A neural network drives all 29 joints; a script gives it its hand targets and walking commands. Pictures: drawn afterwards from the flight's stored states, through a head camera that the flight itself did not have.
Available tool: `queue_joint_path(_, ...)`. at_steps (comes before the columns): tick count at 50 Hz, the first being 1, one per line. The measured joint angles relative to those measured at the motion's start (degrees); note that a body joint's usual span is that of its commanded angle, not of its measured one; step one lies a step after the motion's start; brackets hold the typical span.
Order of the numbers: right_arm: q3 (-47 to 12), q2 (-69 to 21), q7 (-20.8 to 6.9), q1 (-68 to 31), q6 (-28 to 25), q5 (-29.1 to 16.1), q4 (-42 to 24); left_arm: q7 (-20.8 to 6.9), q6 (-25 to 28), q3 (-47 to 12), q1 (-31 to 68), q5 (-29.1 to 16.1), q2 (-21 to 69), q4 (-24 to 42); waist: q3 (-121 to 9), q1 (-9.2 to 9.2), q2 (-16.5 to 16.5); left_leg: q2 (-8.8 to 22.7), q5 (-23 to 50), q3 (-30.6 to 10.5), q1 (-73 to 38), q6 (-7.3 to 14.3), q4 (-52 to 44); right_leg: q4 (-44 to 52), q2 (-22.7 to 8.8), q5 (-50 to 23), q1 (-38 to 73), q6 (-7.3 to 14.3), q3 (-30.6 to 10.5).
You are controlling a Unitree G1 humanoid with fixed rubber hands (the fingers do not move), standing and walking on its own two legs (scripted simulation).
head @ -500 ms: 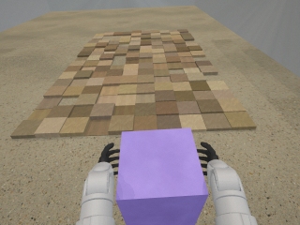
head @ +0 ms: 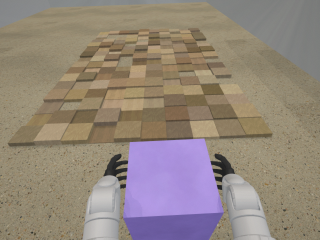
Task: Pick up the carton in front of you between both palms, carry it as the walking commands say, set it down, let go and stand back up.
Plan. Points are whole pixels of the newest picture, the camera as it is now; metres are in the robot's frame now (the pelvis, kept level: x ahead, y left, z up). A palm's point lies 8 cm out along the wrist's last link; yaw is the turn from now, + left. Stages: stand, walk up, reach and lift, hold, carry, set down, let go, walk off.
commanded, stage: hold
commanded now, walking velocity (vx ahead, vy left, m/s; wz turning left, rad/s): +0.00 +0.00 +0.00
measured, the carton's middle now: (169, 194) +0.30 +0.00 -0.04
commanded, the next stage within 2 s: carry in 0.24 s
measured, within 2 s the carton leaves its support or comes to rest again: neither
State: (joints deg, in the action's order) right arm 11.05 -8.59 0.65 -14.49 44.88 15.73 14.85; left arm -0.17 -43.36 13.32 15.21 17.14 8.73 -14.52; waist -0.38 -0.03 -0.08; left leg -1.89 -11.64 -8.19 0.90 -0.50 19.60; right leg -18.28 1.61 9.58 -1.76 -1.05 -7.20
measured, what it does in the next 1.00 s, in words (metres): walks ahead: right foot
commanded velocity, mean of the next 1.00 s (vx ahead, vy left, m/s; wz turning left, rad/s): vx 0.40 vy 0.00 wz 0.00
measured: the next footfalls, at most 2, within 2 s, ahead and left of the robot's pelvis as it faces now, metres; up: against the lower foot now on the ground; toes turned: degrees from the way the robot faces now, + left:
right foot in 0.82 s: +0.19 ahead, -0.10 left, +0.00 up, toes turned -5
left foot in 1.12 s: +0.47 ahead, +0.13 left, +0.00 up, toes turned +12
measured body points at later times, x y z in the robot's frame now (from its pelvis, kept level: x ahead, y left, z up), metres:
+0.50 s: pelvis +0.01 -0.01 -0.01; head -0.02 -0.01 +0.44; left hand +0.31 +0.16 +0.06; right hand +0.31 -0.15 +0.06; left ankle +0.00 +0.13 -0.75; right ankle +0.02 -0.14 -0.75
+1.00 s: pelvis +0.24 +0.00 -0.01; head +0.26 +0.01 +0.44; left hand +0.51 +0.18 +0.07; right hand +0.54 -0.12 +0.07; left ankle +0.19 +0.10 -0.70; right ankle +0.15 -0.09 -0.75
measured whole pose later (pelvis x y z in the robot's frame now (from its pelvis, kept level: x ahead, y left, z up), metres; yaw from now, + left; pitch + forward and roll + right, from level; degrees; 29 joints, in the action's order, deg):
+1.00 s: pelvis +0.24 +0.00 -0.01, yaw +5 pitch +7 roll +2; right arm 6.9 -7.8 6.1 -10.9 71.2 5.1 -19.2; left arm 7.1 -69.4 6.5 11.0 6.6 8.0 19.3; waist -6.6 1.1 3.2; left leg 1.6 -28.3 7.2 27.3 0.4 49.5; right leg -21.7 -2.5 20.0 -9.0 1.4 9.9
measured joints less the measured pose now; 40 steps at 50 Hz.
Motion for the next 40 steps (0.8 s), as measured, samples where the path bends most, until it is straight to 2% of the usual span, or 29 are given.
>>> queue_joint_path(6, -0.4, 0.2, 0.2, 0.9, 0.1, -0.5, -2.3, 0.5, 0.0, -0.9, 0.2, -0.5, 0.1, 1.1, -0.1, -0.19, -0.2, -0.2, 0.1, 0.5, 0.0, 0.3, -0.1, 0.0, -0.2, -0.1, -0.1, -0.3, -0.4)
queue_joint_path(14, 1.1, -0.2, -0.5, -0.8, 0.3, 1.0, -0.2, 0.2, 0.2, 0.5, 1.6, 0.3, 0.4, -1.2, 0.5, 0.36, 0.0, -0.3, 0.3, 0.8, 0.3, 0.3, 0.3, -0.9, -0.2, -0.1, -0.8, -0.3, -0.6)
queue_joint_path(16, 0.4, -0.1, -0.1, -0.6, 0.5, 0.8, -0.7, 0.8, 0.0, 0.2, 1.2, -0.2, 0.3, -0.5, -0.7, 0.25, 0.2, -0.1, -1.1, 1.2, 3.3, 0.2, 2.6, -3.4, -0.6, 1.6, -3.8, -0.5, 0.5)
queue_joint_path(20, -2.3, 0.2, 1.4, 1.0, 2.4, -2.4, -7.1, 3.0, -2.5, -2.1, -1.0, -3.6, -0.2, 7.2, -2.8, -0.03, 0.5, 0.8, -8.6, 2.9, 9.3, 0.1, 7.6, -9.9, -1.6, 12.0, -10.2, -0.6, 3.4)
queue_joint_path(24, -3.1, 0.4, 2.2, 1.6, 6.4, -5.1, -15.5, 4.2, -6.9, -3.4, -1.4, -6.5, -0.3, 15.7, -4.2, 0.07, 0.5, 1.8, -6.2, 3.5, 13.2, -0.3, 10.0, -11.9, -2.2, 8.5, -13.5, -0.1, 5.7)
queue_joint_path(26, -3.5, 0.7, 2.5, 3.0, 9.1, -5.9, -18.2, 4.8, -9.6, -4.8, -2.4, -7.2, -0.5, 17.9, -6.1, 0.02, 0.1, 2.5, -9.9, 4.0, 14.4, -0.3, 13.0, -12.1, -2.4, 6.3, -13.4, 0.3, 6.8)
queue_joint_path(28, -4.0, 1.3, 2.8, 5.1, 12.4, -6.7, -20.8, 5.4, -12.8, -6.5, -3.3, -7.6, -0.7, 19.1, -8.5, -0.01, 0.3, 2.7, -13.2, 6.4, 15.9, 0.0, 15.9, -12.2, -3.0, 8.2, -12.8, 0.4, 7.7)
queue_joint_path(31, -4.7, 1.9, 3.2, 6.3, 17.4, -7.7, -23.8, 5.8, -17.8, -7.5, -4.1, -8.1, -0.8, 21.5, -10.4, 0.05, 1.4, 2.4, -11.2, 11.2, 15.5, 1.1, 11.8, -11.7, -4.4, 10.8, -11.4, 0.1, 8.2)
queue_joint_path(33, -5.0, 1.2, 3.6, 5.3, 19.8, -7.9, -24.8, 5.8, -20.1, -6.7, -4.7, -8.5, -1.1, 24.1, -10.8, 0.5, 1.9, 2.0, -6.0, 12.5, 14.3, 1.3, 10.2, -14.0, -5.1, 13.0, -11.9, 0.2, 7.4)
queue_joint_path(34, -5.4, 0.7, 3.9, 4.8, 20.5, -7.9, -25.0, 5.7, -20.9, -6.0, -5.3, -9.0, -1.5, 25.5, -10.9, 0.52, 1.9, 2.0, -6.6, 13.2, 13.9, 1.2, 10.5, -16.8, -5.4, 14.3, -13.0, 0.4, 7.8)
queue_joint_path(37, -7.4, 0.8, 4.7, 4.9, 22.7, -8.2, -26.5, 5.9, -22.7, -5.1, -7.1, -10.2, -1.5, 28.5, -10.8, 0.24, -0.3, 3.2, -9.6, 14.0, 11.4, 1.0, 8.4, -24.0, -4.4, 18.6, -17.8, 0.7, 11.2)
queue_joint_path(39, -7.6, 1.0, 4.8, 5.9, 24.2, -8.2, -28.9, 6.1, -23.6, -5.3, -7.4, -10.6, -1.1, 29.8, -10.3, -0.54, -2.0, 4.4, -9.8, 13.3, 9.6, 0.4, 6.1, -20.9, -3.0, 17.7, -19.6, 0.9, 13.6)
queue_joint_path(40, -7.5, 1.0, 5.0, 6.2, 24.8, -8.3, -30.2, 6.1, -24.0, -5.7, -7.2, -10.8, -1.1, 30.3, -9.8, -0.94, -2.7, 5.0, -10.3, 12.8, 8.8, 0.1, 5.7, -16.8, -2.4, 14.8, -19.5, 0.7, 15.0)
